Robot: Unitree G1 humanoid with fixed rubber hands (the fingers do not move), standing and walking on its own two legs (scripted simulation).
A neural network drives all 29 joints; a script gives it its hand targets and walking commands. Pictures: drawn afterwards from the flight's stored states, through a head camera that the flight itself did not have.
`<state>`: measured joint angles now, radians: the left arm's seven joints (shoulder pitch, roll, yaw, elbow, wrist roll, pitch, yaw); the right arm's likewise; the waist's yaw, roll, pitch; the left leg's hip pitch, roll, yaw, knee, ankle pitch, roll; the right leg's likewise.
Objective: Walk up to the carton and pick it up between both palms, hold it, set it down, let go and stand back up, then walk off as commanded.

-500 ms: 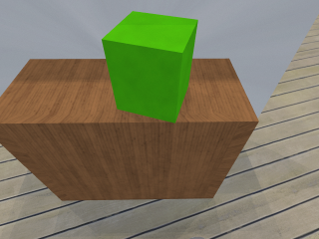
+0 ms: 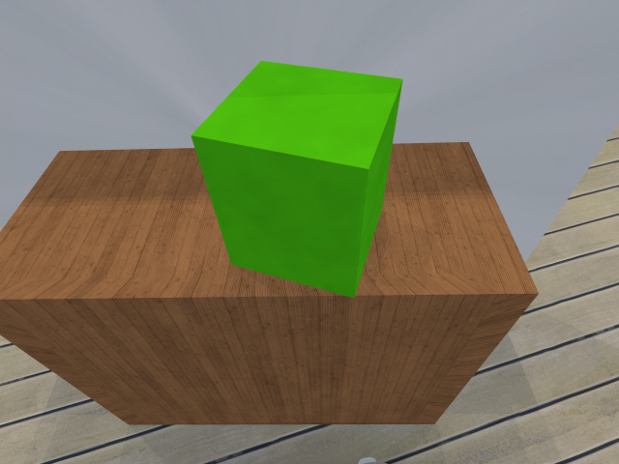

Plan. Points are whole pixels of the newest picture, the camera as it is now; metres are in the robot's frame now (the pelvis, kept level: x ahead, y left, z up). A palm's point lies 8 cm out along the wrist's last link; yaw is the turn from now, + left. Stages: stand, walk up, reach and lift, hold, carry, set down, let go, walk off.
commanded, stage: walk up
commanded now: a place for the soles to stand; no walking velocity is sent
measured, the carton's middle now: (308, 181) +0.51 +0.00 +0.10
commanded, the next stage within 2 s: none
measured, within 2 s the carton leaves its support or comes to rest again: neither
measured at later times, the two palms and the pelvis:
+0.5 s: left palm out of the picture +0.14 +0.33 -0.10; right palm out of the picture +0.14 -0.29 -0.09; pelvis +0.07 +0.03 -0.01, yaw +0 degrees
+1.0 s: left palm out of the picture +0.16 +0.31 -0.09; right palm (552, 456) +0.18 -0.31 -0.11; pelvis +0.08 +0.00 -0.01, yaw -2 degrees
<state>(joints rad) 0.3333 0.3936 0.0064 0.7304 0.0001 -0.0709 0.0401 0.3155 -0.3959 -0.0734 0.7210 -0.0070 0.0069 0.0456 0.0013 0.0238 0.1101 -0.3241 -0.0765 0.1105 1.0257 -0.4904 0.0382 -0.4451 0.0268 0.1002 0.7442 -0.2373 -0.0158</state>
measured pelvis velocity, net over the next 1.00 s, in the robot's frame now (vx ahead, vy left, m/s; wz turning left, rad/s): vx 0.08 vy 0.00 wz -0.03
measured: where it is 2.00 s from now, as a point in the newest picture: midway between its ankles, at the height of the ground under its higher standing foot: outside the picture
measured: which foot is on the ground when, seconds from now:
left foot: up 0.00-0.20, down 0.22-1.00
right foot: down 0.00-0.24, up 0.26-0.52, down 0.54-1.00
